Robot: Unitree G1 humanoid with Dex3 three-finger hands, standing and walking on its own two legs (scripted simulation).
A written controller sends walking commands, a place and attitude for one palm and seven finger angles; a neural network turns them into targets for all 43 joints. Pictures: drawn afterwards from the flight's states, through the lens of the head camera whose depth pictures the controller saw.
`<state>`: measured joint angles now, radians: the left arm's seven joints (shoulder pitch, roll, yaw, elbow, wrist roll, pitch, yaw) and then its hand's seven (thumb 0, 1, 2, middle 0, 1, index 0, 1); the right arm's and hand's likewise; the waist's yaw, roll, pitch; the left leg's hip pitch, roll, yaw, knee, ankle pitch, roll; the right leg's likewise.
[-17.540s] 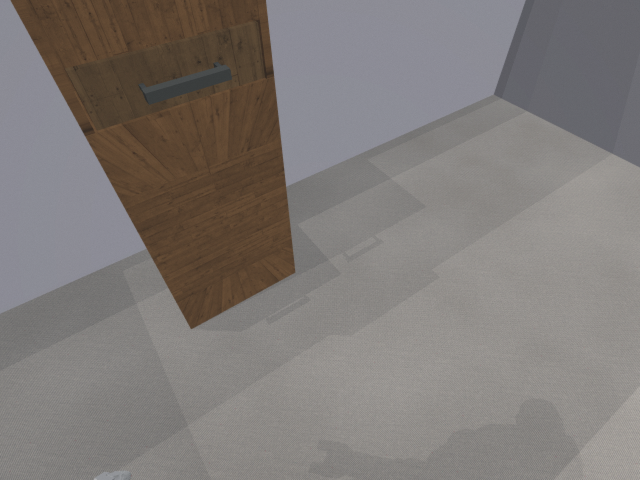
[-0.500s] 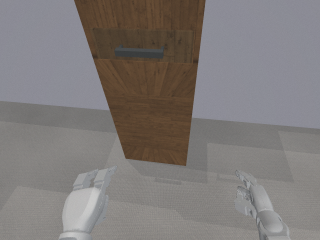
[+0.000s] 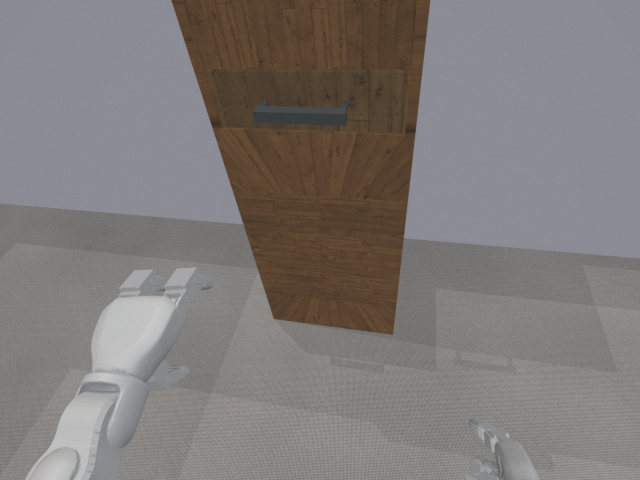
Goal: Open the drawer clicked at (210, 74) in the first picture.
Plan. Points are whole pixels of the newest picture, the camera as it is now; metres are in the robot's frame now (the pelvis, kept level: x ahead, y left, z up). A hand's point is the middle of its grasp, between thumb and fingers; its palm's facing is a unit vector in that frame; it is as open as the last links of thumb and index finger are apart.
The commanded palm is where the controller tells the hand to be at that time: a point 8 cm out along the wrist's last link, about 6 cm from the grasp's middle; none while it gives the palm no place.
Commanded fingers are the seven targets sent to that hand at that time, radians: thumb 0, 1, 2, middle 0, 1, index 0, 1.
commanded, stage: raise the hand with hooked fingers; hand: left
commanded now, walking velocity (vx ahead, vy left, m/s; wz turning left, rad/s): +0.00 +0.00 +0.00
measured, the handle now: (302, 110) +0.73 +0.13 +0.10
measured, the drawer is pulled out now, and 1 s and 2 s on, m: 0.00 0.00 0.00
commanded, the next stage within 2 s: move the hooked fingers above the handle in 1.00 s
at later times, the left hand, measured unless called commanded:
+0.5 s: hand (109, 250) +0.29 +0.26 +0.19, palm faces +0.12 -0.02 -0.99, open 13.7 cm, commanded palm +0.26 +0.26 +0.25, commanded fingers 0.00 -0.50 0.30 -0.30 -1.20 -0.30 -1.20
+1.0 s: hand (104, 240) +0.29 +0.26 +0.20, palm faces +0.11 -0.04 -0.99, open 13.8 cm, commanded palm +0.25 +0.26 +0.26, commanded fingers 0.00 -0.50 0.30 -0.30 -1.20 -0.30 -1.20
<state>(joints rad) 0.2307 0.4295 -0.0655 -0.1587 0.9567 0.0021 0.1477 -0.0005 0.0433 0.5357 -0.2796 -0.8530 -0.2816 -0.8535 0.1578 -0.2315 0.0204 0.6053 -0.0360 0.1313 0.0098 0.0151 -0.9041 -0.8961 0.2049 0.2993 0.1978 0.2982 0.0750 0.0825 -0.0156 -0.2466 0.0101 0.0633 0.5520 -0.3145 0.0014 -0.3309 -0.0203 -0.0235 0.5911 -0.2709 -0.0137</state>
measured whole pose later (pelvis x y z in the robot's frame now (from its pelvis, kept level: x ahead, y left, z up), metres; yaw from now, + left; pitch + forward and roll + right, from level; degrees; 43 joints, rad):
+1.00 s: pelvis -0.02 +0.01 +0.01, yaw +2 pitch -2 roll +1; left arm -0.22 0.65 0.06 -0.10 0.75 -0.07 -0.21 0.00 -0.49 0.30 -0.32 -1.20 -0.32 -1.21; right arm 0.15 -0.30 0.01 0.62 0.02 0.13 0.01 0.01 -0.91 -0.90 0.20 0.30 0.19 0.30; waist 0.08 0.09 0.03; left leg -0.16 -0.02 0.04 0.40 -0.21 0.02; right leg -0.22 -0.04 -0.05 0.42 -0.16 0.00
